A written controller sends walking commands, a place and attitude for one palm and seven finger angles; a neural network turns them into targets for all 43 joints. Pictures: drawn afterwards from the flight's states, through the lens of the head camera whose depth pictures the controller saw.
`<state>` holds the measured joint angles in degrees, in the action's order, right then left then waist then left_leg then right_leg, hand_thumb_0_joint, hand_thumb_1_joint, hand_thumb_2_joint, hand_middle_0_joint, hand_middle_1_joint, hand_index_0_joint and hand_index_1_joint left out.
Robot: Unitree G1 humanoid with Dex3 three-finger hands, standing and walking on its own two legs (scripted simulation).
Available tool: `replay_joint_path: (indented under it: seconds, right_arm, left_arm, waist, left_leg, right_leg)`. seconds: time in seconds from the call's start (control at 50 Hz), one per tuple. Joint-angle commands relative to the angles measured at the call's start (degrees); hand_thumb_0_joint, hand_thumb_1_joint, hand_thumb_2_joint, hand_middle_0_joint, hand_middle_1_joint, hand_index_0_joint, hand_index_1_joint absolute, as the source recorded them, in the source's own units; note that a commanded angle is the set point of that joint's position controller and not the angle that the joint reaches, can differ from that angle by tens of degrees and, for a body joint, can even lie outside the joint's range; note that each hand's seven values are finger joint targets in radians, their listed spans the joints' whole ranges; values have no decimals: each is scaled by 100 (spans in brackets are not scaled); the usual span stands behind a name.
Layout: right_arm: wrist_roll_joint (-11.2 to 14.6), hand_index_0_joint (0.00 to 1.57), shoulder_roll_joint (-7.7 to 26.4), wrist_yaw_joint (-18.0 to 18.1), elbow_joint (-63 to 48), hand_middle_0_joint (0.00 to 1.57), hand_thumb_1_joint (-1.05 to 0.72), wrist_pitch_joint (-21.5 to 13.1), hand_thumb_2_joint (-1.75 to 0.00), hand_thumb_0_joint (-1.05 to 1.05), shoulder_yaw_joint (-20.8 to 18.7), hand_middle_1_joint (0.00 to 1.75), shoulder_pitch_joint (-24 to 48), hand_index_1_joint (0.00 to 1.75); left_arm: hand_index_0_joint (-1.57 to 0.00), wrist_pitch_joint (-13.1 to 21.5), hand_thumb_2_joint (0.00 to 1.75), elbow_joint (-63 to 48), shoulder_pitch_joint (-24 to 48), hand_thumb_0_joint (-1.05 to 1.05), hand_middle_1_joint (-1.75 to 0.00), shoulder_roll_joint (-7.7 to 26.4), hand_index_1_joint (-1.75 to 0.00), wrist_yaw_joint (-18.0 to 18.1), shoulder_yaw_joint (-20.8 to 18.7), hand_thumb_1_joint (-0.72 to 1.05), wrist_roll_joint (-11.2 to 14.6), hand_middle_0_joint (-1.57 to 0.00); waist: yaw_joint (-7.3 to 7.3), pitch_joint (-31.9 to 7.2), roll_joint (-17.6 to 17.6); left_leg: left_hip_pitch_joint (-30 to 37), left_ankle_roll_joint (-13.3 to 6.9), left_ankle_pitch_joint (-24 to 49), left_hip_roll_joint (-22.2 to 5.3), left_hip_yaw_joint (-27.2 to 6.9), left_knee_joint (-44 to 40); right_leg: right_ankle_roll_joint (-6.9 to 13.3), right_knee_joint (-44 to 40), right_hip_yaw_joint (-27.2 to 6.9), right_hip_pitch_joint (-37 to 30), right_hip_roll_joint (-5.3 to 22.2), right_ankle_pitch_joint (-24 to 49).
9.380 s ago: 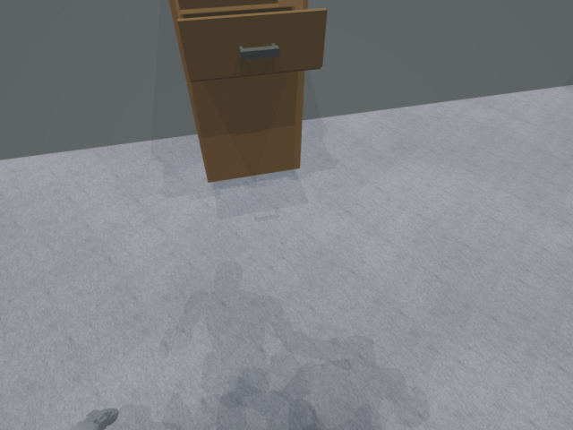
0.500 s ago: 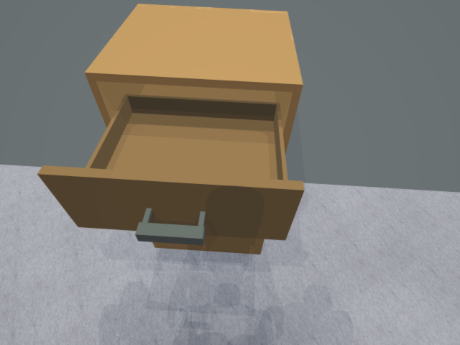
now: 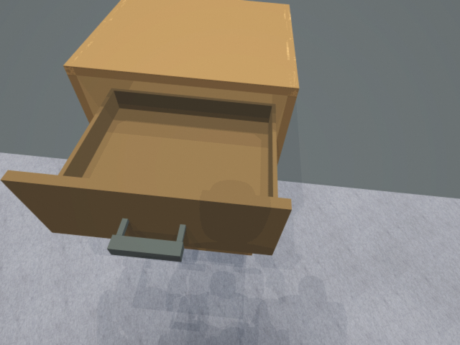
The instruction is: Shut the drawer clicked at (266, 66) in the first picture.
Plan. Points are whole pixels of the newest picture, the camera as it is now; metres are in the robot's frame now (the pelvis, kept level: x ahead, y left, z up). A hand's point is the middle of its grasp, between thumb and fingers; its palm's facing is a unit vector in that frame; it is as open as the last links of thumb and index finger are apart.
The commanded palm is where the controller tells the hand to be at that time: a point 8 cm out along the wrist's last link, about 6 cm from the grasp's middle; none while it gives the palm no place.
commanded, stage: come to a stop and stand still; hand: left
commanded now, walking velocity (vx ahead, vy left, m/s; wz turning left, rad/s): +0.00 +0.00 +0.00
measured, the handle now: (150, 237) +0.28 +0.16 +0.02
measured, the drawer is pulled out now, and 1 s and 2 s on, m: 0.29 0.29 0.29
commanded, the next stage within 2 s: look again from close up in 1.02 s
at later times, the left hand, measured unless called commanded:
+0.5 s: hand out of the picture +0.00 +0.19 -0.17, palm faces -0.01 -0.98 -0.22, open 7.3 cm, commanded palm none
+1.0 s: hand out of the picture -0.03 +0.21 -0.18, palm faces +0.04 -0.99 -0.17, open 7.4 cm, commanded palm none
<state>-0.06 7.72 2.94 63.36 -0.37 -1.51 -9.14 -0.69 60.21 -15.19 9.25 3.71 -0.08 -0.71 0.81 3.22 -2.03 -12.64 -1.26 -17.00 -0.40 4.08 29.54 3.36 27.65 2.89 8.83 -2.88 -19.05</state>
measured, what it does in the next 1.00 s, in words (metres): shifts its weight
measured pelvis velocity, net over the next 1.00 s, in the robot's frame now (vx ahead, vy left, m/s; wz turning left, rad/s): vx -0.03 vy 0.05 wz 0.03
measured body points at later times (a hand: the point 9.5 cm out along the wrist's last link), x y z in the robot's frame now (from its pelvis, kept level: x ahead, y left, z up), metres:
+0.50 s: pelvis -0.01 +0.02 +0.00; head +0.02 +0.02 +0.45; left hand +0.00 +0.24 -0.15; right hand -0.01 -0.21 -0.16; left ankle -0.01 +0.10 -0.74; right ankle -0.05 -0.08 -0.74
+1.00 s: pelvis -0.03 +0.05 +0.00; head -0.02 +0.06 +0.45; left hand -0.03 +0.26 -0.16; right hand +0.00 -0.19 -0.15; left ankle -0.01 +0.10 -0.74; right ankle -0.05 -0.08 -0.74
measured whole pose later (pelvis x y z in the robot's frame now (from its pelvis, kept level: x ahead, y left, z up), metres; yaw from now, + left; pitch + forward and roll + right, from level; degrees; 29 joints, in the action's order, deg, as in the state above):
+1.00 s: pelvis -0.03 +0.05 +0.00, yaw +2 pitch +0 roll -1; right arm -1.0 9.2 1.0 61.1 -0.2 0.1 -14.8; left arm 0.2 60.0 -17.4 9.2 2.4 0.9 -0.8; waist 0.0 1.7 -1.4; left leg -13.8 -5.3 -13.1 3.6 3.8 26.9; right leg -0.3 26.7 3.5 10.1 1.0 -16.2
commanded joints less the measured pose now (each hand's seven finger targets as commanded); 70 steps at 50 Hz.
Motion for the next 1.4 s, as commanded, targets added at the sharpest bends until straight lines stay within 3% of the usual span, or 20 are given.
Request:
replay_joint_path:
  seconds: [0.0,0.08,0.26,0.36,0.38,0.4,0.42,0.44,0.46,0.48,0.5,0.52,0.58,0.62,0.68,0.7,0.86,1.08,1.2,1.38]
  right_arm:
    - [5,20,467,-33,-55,20,-90,2,-90,0,-25,30,-532,30]
    - [-15,20,549,-92,-81,20,-90,1,-90,0,-12,30,-578,30]
    - [-27,20,583,-145,50,20,-90,-41,-90,0,95,30,-601,30]
    - [-21,20,556,-150,192,20,-90,-64,-90,0,137,30,-764,30]
    - [-13,20,816,-155,-331,20,-90,-148,-90,0,114,30,-424,30]
    - [-28,20,736,-160,-330,20,-90,-119,-90,0,108,30,-509,30]
    - [-67,20,553,-151,-306,20,-90,-139,-90,0,105,30,-739,30]
    - [-92,20,588,-142,-343,20,-90,-155,-90,0,106,30,-865,30]
    - [-76,20,646,-133,-346,20,-90,-131,-90,0,88,30,-847,30]
    - [-60,20,636,-136,-344,20,-90,-111,-90,0,75,30,-801,30]
    - [-71,20,679,-139,-385,20,-90,-114,-90,0,80,30,-827,30]
    - [-69,20,652,-140,-401,20,-90,-91,-90,0,80,30,-789,30]
    - [-59,20,660,-166,-411,20,-90,-59,-90,0,69,30,-814,30]
    - [-71,20,653,-168,-428,20,-90,-61,-90,0,69,30,-834,30]
    - [-70,20,663,-172,-434,20,-90,-63,-90,0,59,30,-841,30]
    - [-72,20,685,-172,-430,20,-90,-74,-90,0,63,30,-844,30]
    - [-63,20,764,-183,-496,20,-90,-82,-90,0,47,30,-746,30]
    - [-32,20,763,-167,-364,20,-90,-148,-90,0,55,30,-770,30]
    - [-27,20,755,-145,-243,20,-90,-179,-90,0,73,30,-813,30]
    - [-19,20,728,-126,-129,20,-90,-190,-90,0,82,30,-849,30]
  left_arm:
    - [-20,103,90,-259,-487,0,-30,620,-30,8,-95,90,30,-20]
    - [-20,131,90,-345,-362,0,-30,613,-30,-11,-58,90,23,-20]
    - [-20,157,90,-279,-360,0,-30,619,-30,-42,-8,90,31,-20]
    - [-20,186,90,-162,-455,0,-30,624,-30,-52,4,90,44,-20]
    - [-20,336,90,18,-708,0,-30,638,-30,118,-15,90,-91,-20]
    - [-20,326,90,10,-641,0,-30,857,-30,79,-43,90,-1,-20]
    - [-20,326,90,-121,-595,0,-30,813,-30,44,-27,90,35,-20]
    - [-20,328,90,-157,-577,0,-30,719,-30,33,-13,90,65,-20]
    - [-20,311,90,-150,-506,0,-30,659,-30,21,-13,90,59,-20]
    - [-20,307,90,-155,-497,0,-30,647,-30,3,-14,90,50,-20]
    - [-20,269,90,-195,-425,0,-30,653,-30,-21,0,90,44,-20]
    - [-20,262,90,-175,-437,0,-30,607,-30,-25,-6,90,40,-20]
    - [-20,241,90,-164,-374,0,-30,549,-30,-45,0,90,14,-20]
    - [-20,210,90,-201,-405,0,-30,556,-30,-58,-15,90,11,-20]
    - [-20,203,90,-202,-422,0,-30,516,-30,-61,-21,90,1,-20]
    - [-20,188,90,-216,-424,0,-30,536,-30,-73,-19,90,5,-20]
    - [-20,156,90,-269,-477,0,-30,520,-30,-94,-28,90,-14,-20]
    - [-20,175,90,-182,-600,0,-30,484,-30,-96,-1,90,-9,-20]
    - [-20,161,90,-115,-598,0,-30,502,-30,-89,4,90,2,-20]
    - [-20,145,90,-29,-644,0,-30,472,-30,-77,7,90,5,-20]
  waist:
    - [-17,-213,581]
    - [-73,-517,110]
    - [-47,-52,125]
    - [-55,-49,211]
    - [-19,60,235]
    - [-104,-372,335]
    - [-145,-624,454]
    - [-142,-893,309]
    - [-156,-867,270]
    - [-126,-760,152]
    - [-117,-592,288]
    - [-99,-344,87]
    - [-141,279,-15]
    - [-117,229,245]
    - [-125,257,87]
    - [-106,184,247]
    - [-81,130,278]
    - [-67,-38,156]
    - [-49,-53,310]
    - [-40,-66,232]
  left_leg:
    - [610,-139,2708,-792,-802,-357]
    - [712,-102,2147,-746,-803,-537]
    - [608,-131,1693,-693,-892,-939]
    - [587,-126,1563,-652,-875,-992]
    - [80,27,2143,-604,-564,188]
    - [242,94,1812,-474,-564,-67]
    - [330,24,1433,-422,-634,-260]
    - [336,-42,1508,-458,-685,-191]
    - [323,-78,1464,-501,-700,-214]
    - [272,-98,1357,-493,-710,-232]
    - [215,-118,1432,-481,-739,-280]
    - [77,-127,1177,-483,-768,-305]
    - [-232,-141,653,-436,-833,-475]
    - [-213,-175,570,-439,-905,-574]
    - [-240,-196,377,-434,-952,-675]
    - [-219,-220,416,-452,-990,-738]
    - [-284,-258,-101,-504,-1187,-1067]
    - [120,-291,705,-545,-1183,-1059]
    - [287,-292,1335,-570,-1170,-1042]
    - [442,-266,1536,-578,-1161,-1076]
  right_leg:
    - [-241,-552,-821,273,1037,2546]
    - [-179,-649,-805,121,1057,2185]
    - [-143,-906,-809,298,998,1394]
    - [-118,-959,-819,226,1007,1373]
    - [-306,-701,-833,180,1206,3489]
    - [-55,-389,-923,-92,1367,4060]
    - [48,-250,-878,-196,1387,3560]
    - [111,-203,-763,-297,1266,3123]
    - [118,-220,-700,-210,1179,2558]
    - [97,-284,-706,-116,1121,2243]
    - [99,-275,-678,-15,1076,2051]
    - [84,-369,-679,130,1057,1665]
    - [77,-519,-711,535,971,796]
    - [65,-487,-668,501,914,607]
    - [45,-507,-649,525,890,442]
    - [34,-477,-625,490,857,468]
    - [-61,-487,-478,435,825,309]
    - [-150,-556,-391,340,888,732]
    - [-177,-551,-357,267,882,878]
    - [-211,-601,-336,201,930,870]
